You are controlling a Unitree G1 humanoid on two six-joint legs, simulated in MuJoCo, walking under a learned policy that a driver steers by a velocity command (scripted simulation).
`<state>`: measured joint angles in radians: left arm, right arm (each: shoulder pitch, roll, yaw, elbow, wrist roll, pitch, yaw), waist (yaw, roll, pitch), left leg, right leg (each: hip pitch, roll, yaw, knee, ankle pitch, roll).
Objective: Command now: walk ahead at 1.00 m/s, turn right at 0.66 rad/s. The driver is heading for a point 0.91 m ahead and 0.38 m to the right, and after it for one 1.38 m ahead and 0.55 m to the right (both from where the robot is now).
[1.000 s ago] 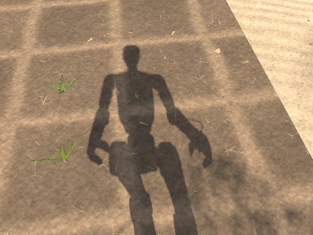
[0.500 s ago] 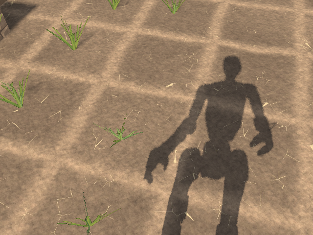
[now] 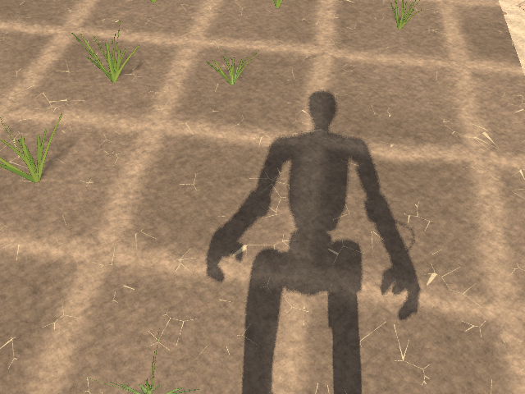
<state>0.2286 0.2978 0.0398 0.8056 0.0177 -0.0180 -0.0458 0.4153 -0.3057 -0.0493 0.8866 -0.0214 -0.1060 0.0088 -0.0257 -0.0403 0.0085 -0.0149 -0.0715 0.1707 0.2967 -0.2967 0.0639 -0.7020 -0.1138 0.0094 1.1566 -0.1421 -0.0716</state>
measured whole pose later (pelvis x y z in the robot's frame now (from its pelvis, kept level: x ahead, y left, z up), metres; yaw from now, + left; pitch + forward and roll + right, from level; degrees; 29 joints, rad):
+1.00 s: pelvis +0.87 -0.24 -0.02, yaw -54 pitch +2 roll +2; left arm -0.09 0.32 0.01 0.56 0.03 0.01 -0.10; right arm 0.54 -0.29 -0.04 0.90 -0.03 -0.09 -0.01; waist -0.09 -0.04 0.03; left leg 0.24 0.01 0.30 0.19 -0.43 -0.06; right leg -0.78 -0.03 -0.13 0.84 -0.05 -0.15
